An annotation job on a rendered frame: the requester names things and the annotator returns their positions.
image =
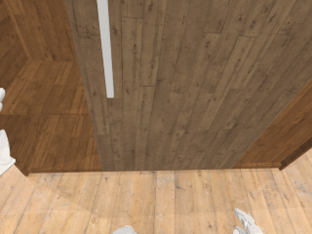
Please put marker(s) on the handle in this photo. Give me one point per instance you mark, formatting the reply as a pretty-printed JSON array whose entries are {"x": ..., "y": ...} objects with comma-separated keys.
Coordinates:
[{"x": 103, "y": 19}]

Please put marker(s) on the left robot shin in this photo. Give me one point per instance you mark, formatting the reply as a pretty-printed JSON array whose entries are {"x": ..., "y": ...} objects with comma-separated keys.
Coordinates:
[{"x": 128, "y": 226}]

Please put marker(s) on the robot left hand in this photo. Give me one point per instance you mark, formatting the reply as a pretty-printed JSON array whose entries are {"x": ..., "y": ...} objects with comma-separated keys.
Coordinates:
[{"x": 6, "y": 161}]

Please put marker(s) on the wardrobe door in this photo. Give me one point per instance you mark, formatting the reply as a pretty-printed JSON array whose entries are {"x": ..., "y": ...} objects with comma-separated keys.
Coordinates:
[
  {"x": 286, "y": 133},
  {"x": 195, "y": 82}
]

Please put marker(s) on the robot right hand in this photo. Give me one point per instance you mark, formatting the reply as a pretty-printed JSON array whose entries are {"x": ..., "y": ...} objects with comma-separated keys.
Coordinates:
[{"x": 247, "y": 222}]

